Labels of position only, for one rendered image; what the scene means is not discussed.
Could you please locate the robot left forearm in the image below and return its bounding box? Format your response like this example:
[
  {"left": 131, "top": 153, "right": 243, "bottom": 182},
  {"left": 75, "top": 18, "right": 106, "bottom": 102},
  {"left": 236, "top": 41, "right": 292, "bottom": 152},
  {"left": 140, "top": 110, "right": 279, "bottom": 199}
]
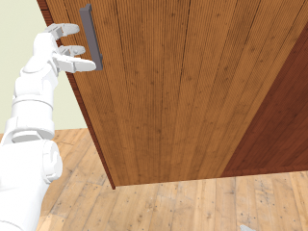
[{"left": 0, "top": 55, "right": 59, "bottom": 149}]

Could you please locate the robot left hand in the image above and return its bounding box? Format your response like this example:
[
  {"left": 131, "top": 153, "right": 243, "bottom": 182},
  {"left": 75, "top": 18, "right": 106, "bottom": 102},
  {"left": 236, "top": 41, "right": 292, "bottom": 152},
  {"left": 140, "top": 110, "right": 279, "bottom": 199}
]
[{"left": 33, "top": 23, "right": 96, "bottom": 73}]

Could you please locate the left robot upper arm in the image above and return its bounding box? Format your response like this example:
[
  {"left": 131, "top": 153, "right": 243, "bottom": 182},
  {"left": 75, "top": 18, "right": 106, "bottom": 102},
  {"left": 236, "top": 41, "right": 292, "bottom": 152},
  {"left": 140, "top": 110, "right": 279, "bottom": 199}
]
[{"left": 0, "top": 139, "right": 63, "bottom": 231}]

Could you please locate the wardrobe door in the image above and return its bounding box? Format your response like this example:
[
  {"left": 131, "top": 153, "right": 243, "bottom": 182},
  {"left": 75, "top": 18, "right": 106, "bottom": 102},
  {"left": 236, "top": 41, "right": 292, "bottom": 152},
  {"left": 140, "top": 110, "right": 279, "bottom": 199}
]
[
  {"left": 46, "top": 0, "right": 308, "bottom": 187},
  {"left": 224, "top": 21, "right": 308, "bottom": 171}
]

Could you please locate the handle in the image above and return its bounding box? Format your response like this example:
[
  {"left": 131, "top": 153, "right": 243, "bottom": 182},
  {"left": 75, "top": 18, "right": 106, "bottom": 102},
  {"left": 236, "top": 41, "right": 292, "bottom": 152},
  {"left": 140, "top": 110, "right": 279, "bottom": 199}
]
[{"left": 79, "top": 3, "right": 103, "bottom": 71}]

